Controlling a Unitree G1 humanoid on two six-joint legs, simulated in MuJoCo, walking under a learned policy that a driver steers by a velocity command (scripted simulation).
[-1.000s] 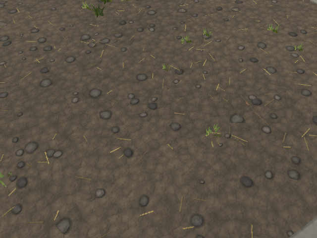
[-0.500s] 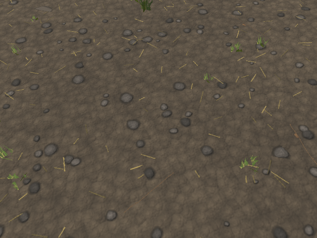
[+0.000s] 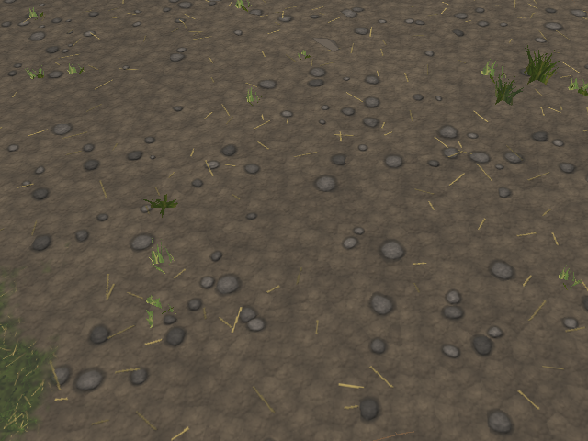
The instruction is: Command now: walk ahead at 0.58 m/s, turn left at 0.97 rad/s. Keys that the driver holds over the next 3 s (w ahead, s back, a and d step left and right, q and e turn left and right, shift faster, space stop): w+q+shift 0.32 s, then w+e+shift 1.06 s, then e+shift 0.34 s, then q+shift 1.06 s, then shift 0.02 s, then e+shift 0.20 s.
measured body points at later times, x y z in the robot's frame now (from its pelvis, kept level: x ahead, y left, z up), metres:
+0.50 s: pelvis +0.21 +0.15 -0.02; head +0.23 +0.17 +0.43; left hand +0.08 +0.40 -0.15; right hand +0.50 -0.02 -0.08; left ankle +0.19 +0.23 -0.73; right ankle +0.10 -0.10 -0.64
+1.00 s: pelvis +0.61 +0.30 -0.02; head +0.61 +0.31 +0.42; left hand +0.58 +0.59 -0.16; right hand +0.81 +0.09 -0.10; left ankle +0.51 +0.45 -0.61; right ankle +0.63 +0.30 -0.73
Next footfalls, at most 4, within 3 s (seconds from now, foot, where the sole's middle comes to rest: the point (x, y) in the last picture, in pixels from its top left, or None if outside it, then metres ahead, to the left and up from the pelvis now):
0.42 left None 0.23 0.25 -0.77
0.86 right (183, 378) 0.67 0.31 -0.77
1.28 left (142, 244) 1.08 0.49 -0.77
1.68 right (260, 190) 1.30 0.16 -0.77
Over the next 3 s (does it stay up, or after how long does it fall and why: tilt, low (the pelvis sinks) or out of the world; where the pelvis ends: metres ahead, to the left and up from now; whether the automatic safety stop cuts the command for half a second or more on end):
stays up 1.39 0.26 0.01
